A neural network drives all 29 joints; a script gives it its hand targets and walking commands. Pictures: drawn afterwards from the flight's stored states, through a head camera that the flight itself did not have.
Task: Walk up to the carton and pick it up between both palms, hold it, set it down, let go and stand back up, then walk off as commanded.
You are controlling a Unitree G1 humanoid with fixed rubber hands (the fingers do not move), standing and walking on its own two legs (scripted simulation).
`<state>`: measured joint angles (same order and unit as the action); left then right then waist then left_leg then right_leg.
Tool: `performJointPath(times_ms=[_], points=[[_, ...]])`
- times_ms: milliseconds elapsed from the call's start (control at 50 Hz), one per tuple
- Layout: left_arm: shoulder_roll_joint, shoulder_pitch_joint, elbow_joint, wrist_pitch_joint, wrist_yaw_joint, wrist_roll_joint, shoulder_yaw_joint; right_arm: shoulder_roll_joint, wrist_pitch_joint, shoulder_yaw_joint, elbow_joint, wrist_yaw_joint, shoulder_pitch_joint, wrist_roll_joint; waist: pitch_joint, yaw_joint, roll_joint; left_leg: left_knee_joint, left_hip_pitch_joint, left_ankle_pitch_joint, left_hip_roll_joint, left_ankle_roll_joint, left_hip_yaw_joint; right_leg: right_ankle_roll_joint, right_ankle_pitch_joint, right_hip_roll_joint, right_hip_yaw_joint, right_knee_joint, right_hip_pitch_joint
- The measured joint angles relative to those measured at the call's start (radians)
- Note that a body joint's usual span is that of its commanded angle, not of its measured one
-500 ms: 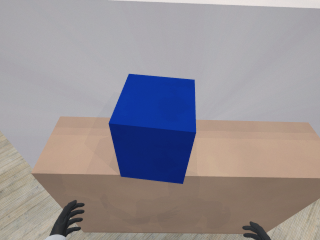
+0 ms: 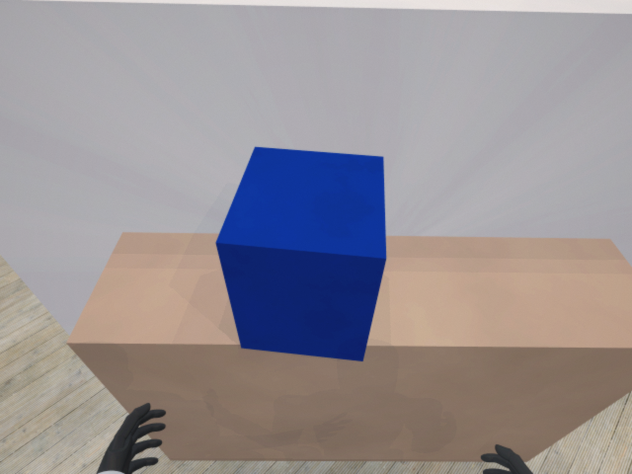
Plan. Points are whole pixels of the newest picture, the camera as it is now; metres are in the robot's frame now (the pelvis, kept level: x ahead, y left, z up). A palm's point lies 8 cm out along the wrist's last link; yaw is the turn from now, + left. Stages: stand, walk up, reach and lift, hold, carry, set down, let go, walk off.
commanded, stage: stand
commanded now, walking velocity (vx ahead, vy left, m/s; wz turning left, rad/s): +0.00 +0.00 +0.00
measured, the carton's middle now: (309, 255) +0.44 +0.03 +0.03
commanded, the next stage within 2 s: walk off in 1.20 s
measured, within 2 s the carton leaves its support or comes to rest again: neither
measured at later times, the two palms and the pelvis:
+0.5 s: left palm out of the picture +0.13 +0.27 -0.08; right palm out of the picture +0.09 -0.25 -0.09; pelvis -0.02 +0.01 +0.00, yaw +0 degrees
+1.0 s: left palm out of the picture +0.11 +0.28 -0.09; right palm out of the picture +0.08 -0.25 -0.10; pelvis -0.03 +0.01 +0.00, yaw +0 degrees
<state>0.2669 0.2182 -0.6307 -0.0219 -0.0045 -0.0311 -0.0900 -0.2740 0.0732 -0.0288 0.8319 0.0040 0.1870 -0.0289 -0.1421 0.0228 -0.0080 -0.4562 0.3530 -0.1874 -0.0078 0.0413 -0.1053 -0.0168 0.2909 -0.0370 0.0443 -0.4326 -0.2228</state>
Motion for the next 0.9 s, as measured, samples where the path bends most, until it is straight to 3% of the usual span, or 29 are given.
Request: performJointPath(times_ms=[900], points=[[0.000, 0.000, -0.131, -0.001, 0.000, 0.000, 0.000, -0.002, 0.000, 0.000, 0.096, 0.001, 0.000, 0.000, 0.000, 0.000, 0.010, 0.000, 0.000, 0.031, -0.002, 0.007, 0.000, 0.000, -0.032, -0.002, 0.000, 0.000, 0.000]])
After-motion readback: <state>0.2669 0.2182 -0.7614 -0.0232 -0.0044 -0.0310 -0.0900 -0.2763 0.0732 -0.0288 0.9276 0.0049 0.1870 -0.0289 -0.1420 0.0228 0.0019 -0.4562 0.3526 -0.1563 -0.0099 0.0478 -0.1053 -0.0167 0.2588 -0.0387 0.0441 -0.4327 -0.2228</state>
